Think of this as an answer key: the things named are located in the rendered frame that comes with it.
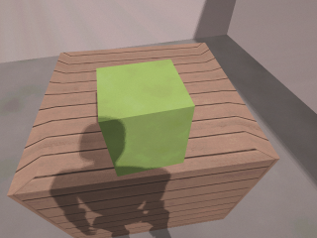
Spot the pedestal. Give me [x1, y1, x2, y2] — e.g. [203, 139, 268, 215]
[7, 43, 280, 238]

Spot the carton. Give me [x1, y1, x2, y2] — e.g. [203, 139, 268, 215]
[96, 59, 195, 177]

